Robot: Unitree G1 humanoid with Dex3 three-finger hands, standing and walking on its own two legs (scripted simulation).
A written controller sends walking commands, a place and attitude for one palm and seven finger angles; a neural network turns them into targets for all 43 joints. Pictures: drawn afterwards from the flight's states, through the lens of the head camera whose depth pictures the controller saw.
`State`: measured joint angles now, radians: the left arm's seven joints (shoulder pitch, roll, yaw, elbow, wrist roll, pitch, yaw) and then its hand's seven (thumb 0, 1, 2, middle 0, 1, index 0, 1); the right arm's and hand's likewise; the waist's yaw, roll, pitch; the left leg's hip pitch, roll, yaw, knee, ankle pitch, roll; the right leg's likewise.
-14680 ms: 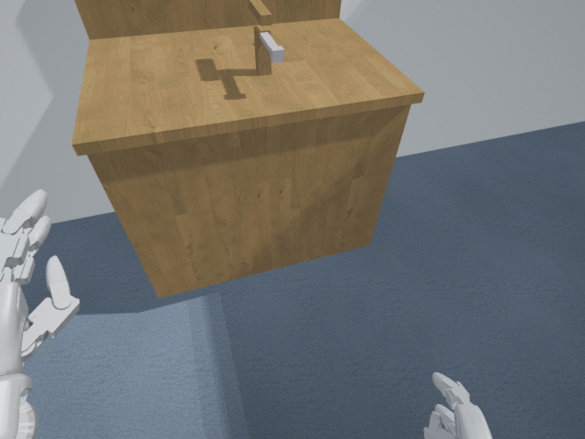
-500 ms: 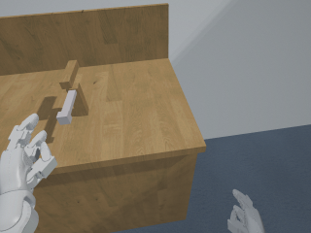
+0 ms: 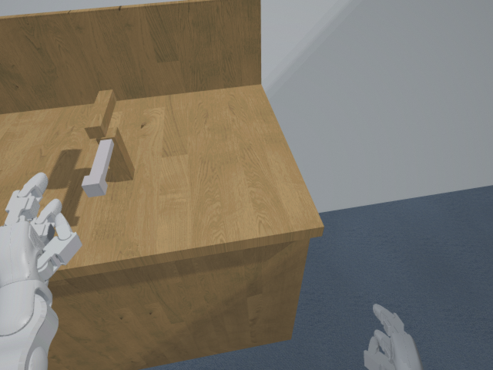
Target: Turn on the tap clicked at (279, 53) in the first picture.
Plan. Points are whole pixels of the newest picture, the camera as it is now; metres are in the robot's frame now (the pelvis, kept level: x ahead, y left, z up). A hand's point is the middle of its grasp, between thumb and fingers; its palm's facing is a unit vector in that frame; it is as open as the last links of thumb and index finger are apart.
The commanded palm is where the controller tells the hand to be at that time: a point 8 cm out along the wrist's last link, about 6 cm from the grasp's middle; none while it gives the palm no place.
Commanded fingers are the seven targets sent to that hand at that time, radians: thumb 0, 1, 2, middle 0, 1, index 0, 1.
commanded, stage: reach beside the lever's end, fingers flat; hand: left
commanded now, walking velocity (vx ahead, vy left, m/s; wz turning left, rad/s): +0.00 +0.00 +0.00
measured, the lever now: (95, 185) +0.35 +0.31 +0.13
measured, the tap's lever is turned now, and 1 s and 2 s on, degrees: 0 0 0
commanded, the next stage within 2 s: push the lever round in 1.32 s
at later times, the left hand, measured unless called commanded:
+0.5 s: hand (67, 223) +0.27 +0.31 +0.14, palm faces +0.54 -0.84 -0.12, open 7.7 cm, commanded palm +0.23 +0.35 +0.13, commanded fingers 0.00 0.90 0.90 -0.16 -0.17 -0.16 -0.17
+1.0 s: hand (64, 210) +0.30 +0.35 +0.12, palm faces +0.55 -0.83 -0.12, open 7.9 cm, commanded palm +0.26 +0.38 +0.12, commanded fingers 0.00 0.90 0.90 -0.15 -0.15 -0.15 -0.15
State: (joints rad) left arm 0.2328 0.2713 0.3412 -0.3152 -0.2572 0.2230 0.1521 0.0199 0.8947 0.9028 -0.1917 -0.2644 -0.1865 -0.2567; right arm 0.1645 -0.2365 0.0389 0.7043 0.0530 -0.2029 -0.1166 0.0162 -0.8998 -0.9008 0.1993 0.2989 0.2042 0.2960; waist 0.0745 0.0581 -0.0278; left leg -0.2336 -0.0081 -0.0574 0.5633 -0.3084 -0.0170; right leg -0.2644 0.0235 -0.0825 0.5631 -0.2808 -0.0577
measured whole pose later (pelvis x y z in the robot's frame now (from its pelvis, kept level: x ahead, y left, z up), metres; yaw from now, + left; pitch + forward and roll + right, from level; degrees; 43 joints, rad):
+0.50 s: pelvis +0.01 +0.00 +0.00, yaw +0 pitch +0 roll +0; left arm 0.11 0.32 0.43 -0.06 -0.26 0.13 0.09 0.02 0.89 0.90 -0.17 -0.20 -0.17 -0.19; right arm 0.17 -0.24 0.03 0.71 0.06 -0.19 -0.12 0.02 -0.90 -0.90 0.20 0.30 0.20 0.30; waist 0.06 0.05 -0.03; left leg -0.25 -0.01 -0.05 0.56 -0.32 -0.01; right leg -0.28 0.02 -0.07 0.56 -0.28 -0.05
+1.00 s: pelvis +0.01 +0.01 +0.00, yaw -1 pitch +3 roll +0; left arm -0.08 0.39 0.51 0.26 -0.23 0.03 0.02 0.02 0.90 0.90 -0.16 -0.15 -0.15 -0.15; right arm 0.21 -0.26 0.02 0.72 0.05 -0.18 -0.12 0.01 -0.90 -0.90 0.20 0.30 0.20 0.30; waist 0.04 0.04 -0.03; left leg -0.31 -0.01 -0.04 0.59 -0.32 0.00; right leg -0.34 0.02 -0.07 0.57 -0.28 -0.04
